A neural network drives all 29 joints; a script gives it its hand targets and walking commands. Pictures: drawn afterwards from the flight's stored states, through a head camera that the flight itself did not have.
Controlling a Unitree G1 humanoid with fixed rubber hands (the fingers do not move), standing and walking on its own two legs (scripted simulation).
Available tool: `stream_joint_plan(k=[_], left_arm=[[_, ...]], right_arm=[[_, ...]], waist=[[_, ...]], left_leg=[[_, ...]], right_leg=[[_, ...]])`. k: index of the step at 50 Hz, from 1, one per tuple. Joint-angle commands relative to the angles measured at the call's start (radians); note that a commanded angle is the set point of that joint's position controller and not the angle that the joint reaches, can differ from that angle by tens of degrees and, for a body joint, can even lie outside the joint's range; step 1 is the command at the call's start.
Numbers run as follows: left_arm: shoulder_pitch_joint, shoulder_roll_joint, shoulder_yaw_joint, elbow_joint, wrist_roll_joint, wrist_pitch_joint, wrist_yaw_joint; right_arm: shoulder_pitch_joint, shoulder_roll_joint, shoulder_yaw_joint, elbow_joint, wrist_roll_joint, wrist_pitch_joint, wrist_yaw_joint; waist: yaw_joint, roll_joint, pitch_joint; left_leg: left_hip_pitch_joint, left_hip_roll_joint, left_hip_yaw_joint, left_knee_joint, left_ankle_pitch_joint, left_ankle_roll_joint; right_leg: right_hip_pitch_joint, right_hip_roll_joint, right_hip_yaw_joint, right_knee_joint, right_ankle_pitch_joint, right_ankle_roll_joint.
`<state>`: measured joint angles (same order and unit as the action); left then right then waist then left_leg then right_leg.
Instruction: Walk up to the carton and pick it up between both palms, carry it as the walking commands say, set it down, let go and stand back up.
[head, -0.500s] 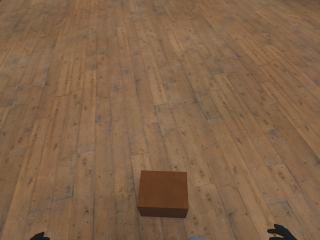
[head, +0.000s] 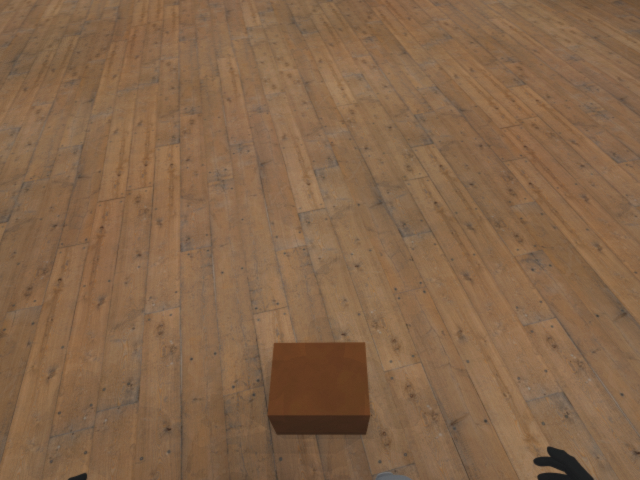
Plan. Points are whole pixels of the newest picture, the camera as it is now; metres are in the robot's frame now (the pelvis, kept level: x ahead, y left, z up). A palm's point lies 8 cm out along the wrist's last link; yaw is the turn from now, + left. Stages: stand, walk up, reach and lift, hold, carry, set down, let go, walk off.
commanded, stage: walk up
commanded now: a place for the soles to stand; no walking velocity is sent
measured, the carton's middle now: (320, 389) +0.44 +0.04 -0.64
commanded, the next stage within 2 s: reach and lift in 1.80 s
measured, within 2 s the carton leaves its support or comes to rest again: neither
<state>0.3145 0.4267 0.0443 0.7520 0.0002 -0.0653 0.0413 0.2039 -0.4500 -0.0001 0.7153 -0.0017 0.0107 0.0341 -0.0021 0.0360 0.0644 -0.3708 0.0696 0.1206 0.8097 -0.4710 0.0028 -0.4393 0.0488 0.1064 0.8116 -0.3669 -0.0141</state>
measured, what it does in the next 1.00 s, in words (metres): stands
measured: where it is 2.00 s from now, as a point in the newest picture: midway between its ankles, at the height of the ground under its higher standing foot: outside the picture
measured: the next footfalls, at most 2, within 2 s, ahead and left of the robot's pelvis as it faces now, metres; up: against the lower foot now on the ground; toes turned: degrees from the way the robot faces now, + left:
none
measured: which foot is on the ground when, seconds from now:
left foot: down 0.00-1.00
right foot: down 0.00-1.00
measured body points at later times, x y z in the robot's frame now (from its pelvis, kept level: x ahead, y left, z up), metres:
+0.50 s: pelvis +0.00 +0.01 +0.00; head +0.02 +0.00 +0.45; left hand +0.09 +0.34 -0.08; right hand +0.12 -0.30 -0.10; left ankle +0.00 +0.12 -0.71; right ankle +0.04 -0.12 -0.71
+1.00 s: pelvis +0.00 -0.02 +0.00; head +0.01 -0.03 +0.45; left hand +0.12 +0.29 -0.08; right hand +0.09 -0.34 -0.10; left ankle +0.02 +0.10 -0.71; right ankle +0.06 -0.14 -0.71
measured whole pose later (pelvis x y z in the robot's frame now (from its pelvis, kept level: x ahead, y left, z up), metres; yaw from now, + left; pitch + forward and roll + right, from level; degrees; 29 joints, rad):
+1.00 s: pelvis +0.00 -0.02 +0.00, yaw -4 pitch -2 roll +2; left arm 0.27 0.41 0.04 0.75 0.00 -0.03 0.00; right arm 0.26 -0.44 0.00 0.73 0.00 -0.03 0.01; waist 0.00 0.00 0.06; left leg -0.33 0.05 0.11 0.76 -0.43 0.00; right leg -0.43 0.04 0.12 0.78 -0.31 -0.01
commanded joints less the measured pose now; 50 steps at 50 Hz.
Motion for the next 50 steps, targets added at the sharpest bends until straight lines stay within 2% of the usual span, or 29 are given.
stream_joint_plan(k=[1,4,6,9,11,13,15,18,20,23,25,27,28,29,30,31,32,33,34,36,38,39,40,41,42,43,45,48,50], left_arm=[[-0.014,0.261,0.057,-0.015,0.03,-0.017,0.02],[-0.028,0.206,0.043,-0.015,0.024,-0.017,0.008],[0.006,0.208,0.045,0.002,0.022,-0.017,0.007],[0.047,0.232,0.059,0.017,0.033,-0.029,0.011],[0.05,0.301,0.076,0.013,0.034,-0.031,0.015],[0.022,0.322,0.075,0.007,0.036,-0.024,0.02],[-0.011,0.283,0.063,-0.005,0.034,-0.018,0.019],[-0.017,0.214,0.042,-0.02,0.024,-0.019,0.007],[-0.038,0.206,0.042,-0.007,0.024,-0.015,0.005],[0.035,0.211,0.051,0.012,0.027,-0.017,0.008],[0.061,0.226,0.059,0.007,0.025,-0.029,0.011],[0.063,0.288,0.067,0.009,0.03,-0.03,0.018],[0.016,0.255,0.062,-0.03,0.039,-0.006,-0.011],[-0.018,0.26,0.059,-0.043,0.046,0.008,-0.022],[-0.064,0.24,0.054,-0.049,0.047,0.018,-0.028],[-0.101,0.208,0.046,-0.058,0.048,0.021,-0.034],[-0.129,0.149,0.03,-0.061,0.049,0.019,-0.039],[-0.11,0.186,0.043,-0.054,0.063,0.02,-0.033],[-0.104,0.204,0.053,-0.049,0.063,0.02,-0.033],[-0.071,0.19,0.057,-0.043,0.054,0.012,-0.046],[0.019,0.176,0.062,-0.044,0.046,-0.002,-0.047],[0.029,0.185,0.069,-0.024,0.045,-0.01,-0.044],[0.049,0.212,0.088,-0.021,0.051,-0.009,-0.039],[0.063,0.263,0.092,-0.022,0.045,-0.012,-0.026],[0.047,0.286,0.097,-0.009,0.04,-0.012,-0.026],[0.049,0.294,0.093,-0.024,0.038,-0.011,-0.025],[0.016,0.281,0.077,-0.034,0.037,0.004,-0.017],[-0.074,0.235,0.062,-0.031,0.036,0.025,-0.025],[-0.126,0.177,0.052,-0.03,0.029,0.023,-0.035]], right_arm=[[0.001,-0.169,-0.115,-0.034,-0.023,-0.025,-0.009],[0.011,-0.204,-0.118,-0.022,-0.033,-0.035,-0.007],[-0.018,-0.195,-0.111,-0.015,-0.029,-0.029,-0.009],[-0.069,-0.184,-0.108,-0.04,-0.024,-0.017,-0.009],[-0.066,-0.151,-0.107,-0.055,-0.009,-0.008,-0.004],[-0.057,-0.162,-0.109,-0.043,-0.012,-0.007,-0.005],[-0.023,-0.164,-0.113,-0.041,-0.024,-0.017,-0.007],[0.02,-0.185,-0.12,-0.017,-0.033,-0.035,-0.009],[0.013,-0.199,-0.119,-0.009,-0.029,-0.038,-0.008],[-0.03,-0.203,-0.114,-0.024,-0.028,-0.026,-0.008],[-0.043,-0.171,-0.11,-0.034,-0.028,-0.018,-0.008],[-0.075,-0.163,-0.108,-0.071,-0.011,-0.01,-0.007],[-0.032,-0.158,-0.098,-0.057,0.01,-0.039,-0.02],[0.016,-0.16,-0.099,-0.04,0.003,-0.052,-0.025],[0.048,-0.169,-0.1,-0.026,-0.008,-0.066,-0.029],[0.131,-0.201,-0.111,0.004,-0.018,-0.078,-0.035],[0.192,-0.268,-0.13,0.022,-0.03,-0.088,-0.043],[0.164,-0.285,-0.132,0.027,-0.03,-0.096,-0.045],[0.132,-0.275,-0.125,0.016,-0.03,-0.098,-0.047],[0.099,-0.251,-0.124,0.012,-0.023,-0.103,-0.048],[0.07,-0.242,-0.115,-0.001,-0.023,-0.094,-0.046],[0.061,-0.225,-0.111,-0.006,-0.023,-0.089,-0.043],[0.076,-0.192,-0.1,-0.016,-0.018,-0.084,-0.04],[0.025,-0.151,-0.092,-0.049,-0.008,-0.074,-0.033],[-0.014,-0.149,-0.09,-0.057,0.004,-0.06,-0.037],[-0.023,-0.165,-0.088,-0.061,0.005,-0.054,-0.041],[-0.003,-0.155,-0.085,-0.048,0.007,-0.051,-0.039],[0.085,-0.157,-0.095,0.018,-0.006,-0.065,-0.033],[0.13,-0.207,-0.108,0.023,-0.028,-0.072,-0.033]], waist=[[-0.02,-0.114,-0.125],[-0.029,0.022,-0.105],[-0.012,-0.003,-0.113],[0.016,-0.035,-0.1],[0.009,-0.134,-0.126],[0.007,-0.138,-0.086],[-0.015,-0.128,-0.072],[-0.025,-0.04,-0.158],[-0.037,0.019,-0.12],[-0.005,0.084,-0.101],[0.007,-0.013,-0.119],[0.016,-0.109,-0.129],[0.007,-0.221,-0.157],[-0.004,-0.242,-0.148],[-0.03,-0.179,-0.106],[-0.073,-0.079,-0.149],[-0.11,0.064,-0.117],[-0.08,0.046,-0.038],[-0.055,-0.024,-0.017],[-0.025,0.002,-0.04],[0.001,0.069,-0.14],[0.009,0.041,-0.149],[0.021,-0.037,-0.193],[0.038,-0.199,-0.179],[0.04,-0.21,-0.144],[0.041,-0.182,-0.1],[0.044,-0.208,-0.082],[0.002,-0.175,-0.106],[-0.036,-0.045,-0.112]], left_leg=[[0.085,0.0,-0.186,-0.149,0.082,0.075],[0.215,0.166,-0.22,-0.262,0.14,0.149],[0.161,0.214,-0.211,-0.252,0.138,0.181],[0.027,0.122,-0.111,-0.121,0.127,0.115],[-0.036,-0.012,-0.12,0.009,0.041,0.065],[-0.046,-0.043,-0.128,-0.015,-0.054,0.053],[0.006,-0.02,-0.165,-0.108,-0.005,0.066],[0.203,0.097,-0.197,-0.216,0.153,0.116],[0.214,0.206,-0.242,-0.31,0.11,0.175],[0.14,0.226,-0.187,-0.251,0.201,0.183],[0.073,0.146,-0.12,-0.143,0.205,0.116],[-0.018,0.003,-0.112,-0.002,0.127,0.055],[0.003,-0.062,-0.102,-0.036,-0.05,0.055],[0.027,-0.066,-0.118,-0.105,-0.146,0.063],[0.128,-0.041,-0.164,-0.205,-0.154,0.08],[0.303,0.064,-0.279,-0.311,-0.158,0.124],[0.434,0.26,-0.425,-0.451,-0.183,0.186],[0.372,0.407,-0.5,-0.473,-0.031,0.236],[0.316,0.43,-0.491,-0.448,0.133,0.279],[0.266,0.347,-0.297,-0.329,0.457,0.259],[0.2,0.244,-0.147,-0.211,0.533,0.177],[0.127,0.177,-0.078,-0.127,0.547,0.118],[0.068,0.116,-0.053,-0.029,0.515,0.079],[-0.088,0.006,-0.025,0.104,0.29,0.026],[-0.168,-0.059,-0.088,0.141,-0.105,0.027],[-0.174,-0.056,-0.122,0.135,-0.22,0.033],[-0.148,-0.041,-0.14,0.082,-0.183,0.033],[0.069,-0.056,-0.101,-0.247,0.006,0.042],[0.218,0.089,-0.275,-0.349,-0.083,0.106]], right_leg=[[0.046,-0.153,0.34,-0.183,0.295,-0.176],[-0.076,-0.036,0.05,-0.053,0.189,-0.06],[-0.032,-0.021,-0.025,-0.036,0.123,-0.057],[0.082,-0.07,0.1,-0.145,0.179,-0.096],[0.115,-0.179,0.405,-0.245,0.203,-0.184],[0.096,-0.217,0.452,-0.272,0.195,-0.222],[0.04,-0.179,0.39,-0.243,0.166,-0.192],[-0.035,-0.088,0.167,-0.128,0.22,-0.098],[-0.086,-0.016,-0.019,-0.017,0.18,-0.052],[-0.005,-0.022,-0.072,-0.049,0.062,-0.044],[0.091,-0.055,0.058,-0.154,0.148,-0.075],[0.133,-0.176,0.374,-0.235,0.287,-0.18],[0.131,-0.174,0.403,-0.262,0.196,-0.235],[0.103,-0.168,0.417,-0.265,0.092,-0.238],[-0.026,-0.132,0.364,-0.222,0.033,-0.199],[-0.159,-0.071,0.212,-0.087,0.027,-0.127],[-0.335,0.02,0.023,0.088,0.03,-0.054],[-0.395,-0.025,-0.019,0.158,-0.109,-0.017],[-0.344,-0.068,-0.029,0.187,-0.118,-0.007],[-0.203,-0.102,-0.044,0.068,-0.143,-0.008],[0.024,-0.057,-0.076,-0.116,0.064,-0.039],[0.131,-0.024,-0.074,-0.181,0.181,-0.059],[0.232,-0.035,0.008,-0.212,0.218,-0.085],[0.283,-0.147,0.258,-0.28,0.27,-0.153],[0.272,-0.251,0.478,-0.317,0.318,-0.242],[0.239,-0.28,0.522,-0.331,0.304,-0.277],[0.218,-0.26,0.472,-0.339,0.197,-0.275],[0.122,-0.155,0.316,-0.291,0.094,-0.178],[-0.101,-0.086,0.183,-0.177,-0.02,-0.084]])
